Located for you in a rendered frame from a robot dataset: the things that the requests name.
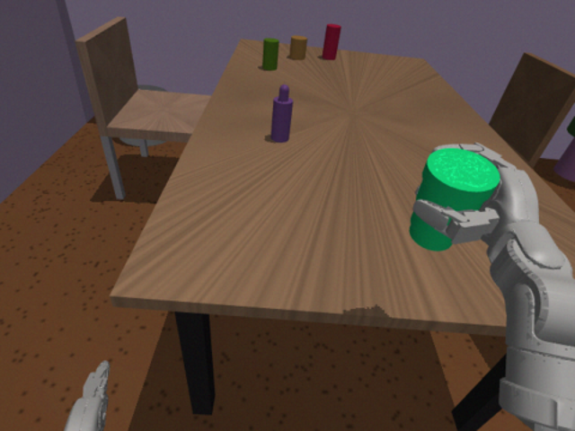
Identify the left robot hand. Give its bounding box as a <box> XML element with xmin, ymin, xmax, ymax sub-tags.
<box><xmin>64</xmin><ymin>361</ymin><xmax>110</xmax><ymax>431</ymax></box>

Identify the right robot arm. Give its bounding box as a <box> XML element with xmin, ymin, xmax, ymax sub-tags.
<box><xmin>487</xmin><ymin>221</ymin><xmax>575</xmax><ymax>431</ymax></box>

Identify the potted plant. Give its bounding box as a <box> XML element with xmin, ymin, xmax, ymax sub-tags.
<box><xmin>553</xmin><ymin>117</ymin><xmax>575</xmax><ymax>182</ymax></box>

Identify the chair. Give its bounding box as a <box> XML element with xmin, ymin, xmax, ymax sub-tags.
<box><xmin>75</xmin><ymin>17</ymin><xmax>212</xmax><ymax>199</ymax></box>
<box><xmin>489</xmin><ymin>52</ymin><xmax>575</xmax><ymax>170</ymax></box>

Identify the table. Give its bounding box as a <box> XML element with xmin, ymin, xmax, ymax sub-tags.
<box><xmin>110</xmin><ymin>39</ymin><xmax>575</xmax><ymax>431</ymax></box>

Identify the right robot hand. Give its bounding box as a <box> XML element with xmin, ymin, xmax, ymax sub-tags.
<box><xmin>412</xmin><ymin>143</ymin><xmax>539</xmax><ymax>246</ymax></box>

